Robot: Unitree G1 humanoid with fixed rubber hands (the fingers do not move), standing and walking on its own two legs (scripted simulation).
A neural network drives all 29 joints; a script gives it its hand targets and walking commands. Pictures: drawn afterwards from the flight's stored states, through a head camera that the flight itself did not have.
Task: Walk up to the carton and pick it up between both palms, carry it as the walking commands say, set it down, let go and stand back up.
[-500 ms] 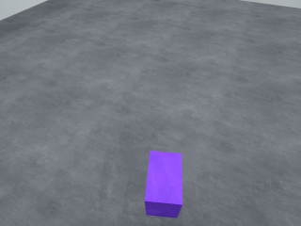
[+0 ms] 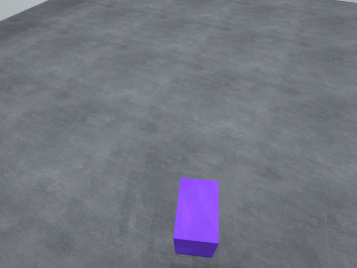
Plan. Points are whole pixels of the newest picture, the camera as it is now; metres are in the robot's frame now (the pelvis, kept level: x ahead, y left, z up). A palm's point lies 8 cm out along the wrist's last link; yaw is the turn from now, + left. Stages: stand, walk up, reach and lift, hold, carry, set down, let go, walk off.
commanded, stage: stand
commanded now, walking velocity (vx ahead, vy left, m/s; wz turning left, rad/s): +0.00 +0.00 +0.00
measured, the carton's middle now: (196, 218) +0.43 -0.05 -0.62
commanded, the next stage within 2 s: reach and lift in 0.18 s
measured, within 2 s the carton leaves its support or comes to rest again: neither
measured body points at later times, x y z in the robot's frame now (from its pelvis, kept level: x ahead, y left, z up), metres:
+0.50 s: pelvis -0.03 -0.01 -0.02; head +0.07 -0.02 +0.41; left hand +0.16 +0.22 -0.15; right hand +0.15 -0.23 -0.16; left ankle -0.09 +0.14 -0.73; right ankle +0.06 -0.11 -0.73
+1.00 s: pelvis -0.10 -0.01 -0.08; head +0.09 -0.04 +0.33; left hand +0.21 +0.18 -0.20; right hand +0.18 -0.24 -0.22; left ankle -0.09 +0.14 -0.73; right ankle +0.06 -0.11 -0.73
